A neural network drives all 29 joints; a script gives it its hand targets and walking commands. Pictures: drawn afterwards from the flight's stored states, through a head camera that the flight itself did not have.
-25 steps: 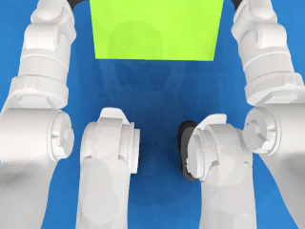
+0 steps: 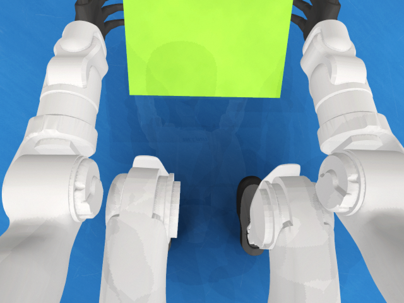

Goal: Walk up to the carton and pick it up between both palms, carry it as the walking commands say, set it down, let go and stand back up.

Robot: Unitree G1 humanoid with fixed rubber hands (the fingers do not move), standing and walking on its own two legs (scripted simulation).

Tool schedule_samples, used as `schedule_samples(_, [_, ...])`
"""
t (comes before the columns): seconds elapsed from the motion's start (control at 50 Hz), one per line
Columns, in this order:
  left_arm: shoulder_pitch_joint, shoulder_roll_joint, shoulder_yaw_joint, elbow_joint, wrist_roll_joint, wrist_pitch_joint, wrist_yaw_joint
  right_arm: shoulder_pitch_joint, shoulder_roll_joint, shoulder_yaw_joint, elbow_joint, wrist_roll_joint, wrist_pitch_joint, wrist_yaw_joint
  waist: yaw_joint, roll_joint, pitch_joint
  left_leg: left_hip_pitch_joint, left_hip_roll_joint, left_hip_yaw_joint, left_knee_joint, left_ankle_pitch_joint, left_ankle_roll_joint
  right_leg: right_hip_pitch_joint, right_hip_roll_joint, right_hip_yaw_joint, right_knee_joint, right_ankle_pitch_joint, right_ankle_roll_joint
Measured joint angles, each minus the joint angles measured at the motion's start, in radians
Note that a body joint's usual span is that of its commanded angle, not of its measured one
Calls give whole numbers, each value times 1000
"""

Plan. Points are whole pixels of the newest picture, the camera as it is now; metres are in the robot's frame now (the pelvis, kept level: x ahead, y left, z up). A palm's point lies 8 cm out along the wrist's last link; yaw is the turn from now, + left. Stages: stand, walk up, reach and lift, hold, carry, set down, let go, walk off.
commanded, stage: set down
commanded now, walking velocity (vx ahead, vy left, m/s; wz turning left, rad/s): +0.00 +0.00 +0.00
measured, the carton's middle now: (204, 43) +0.52 +0.05 -0.26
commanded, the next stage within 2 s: none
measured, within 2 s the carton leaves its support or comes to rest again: rests again in 0.86 s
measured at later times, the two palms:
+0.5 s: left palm (92, 24) +0.51 +0.22 -0.19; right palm (318, 19) +0.55 -0.12 -0.17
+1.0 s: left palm (92, 31) +0.50 +0.23 -0.20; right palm (313, 29) +0.54 -0.12 -0.19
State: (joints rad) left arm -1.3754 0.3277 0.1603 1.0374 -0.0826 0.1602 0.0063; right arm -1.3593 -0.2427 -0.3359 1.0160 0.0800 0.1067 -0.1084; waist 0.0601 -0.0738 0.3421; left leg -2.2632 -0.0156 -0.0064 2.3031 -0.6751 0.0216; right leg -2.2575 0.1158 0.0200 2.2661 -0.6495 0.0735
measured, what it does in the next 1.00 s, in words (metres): stands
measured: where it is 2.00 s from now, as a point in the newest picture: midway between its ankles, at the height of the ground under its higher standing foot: (206, 227)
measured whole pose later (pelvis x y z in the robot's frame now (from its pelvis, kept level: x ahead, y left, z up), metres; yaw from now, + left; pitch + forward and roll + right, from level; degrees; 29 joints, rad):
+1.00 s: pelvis +0.00 +0.00 -0.01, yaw +1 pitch +33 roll -2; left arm -1.41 0.39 0.11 1.15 -0.14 0.04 0.00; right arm -1.43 -0.30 -0.16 1.16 0.18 0.04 -0.10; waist 0.04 -0.06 0.43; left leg -2.25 0.01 0.00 2.35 -0.67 0.03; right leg -2.24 0.08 0.00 2.32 -0.66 0.05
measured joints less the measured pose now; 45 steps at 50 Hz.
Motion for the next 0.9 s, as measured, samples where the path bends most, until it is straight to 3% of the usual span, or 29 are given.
schedule_samples(0.56, [-33, 20, 26, 28, 11, -29, -43, -54, -21, 8, 52, -5, -5, 33, -2, -8, 50, 4, 21, 4, 33, -3, 5, 2, -18, -14, 37, -4, -18])
schedule_samples(0.9, [-43, 39, -22, 83, -22, -85, -31, -67, -42, 86, 108, 41, -53, 21, -10, 5, 72, 6, 22, 8, 52, -5, 10, 9, -28, -16, 59, -12, -17])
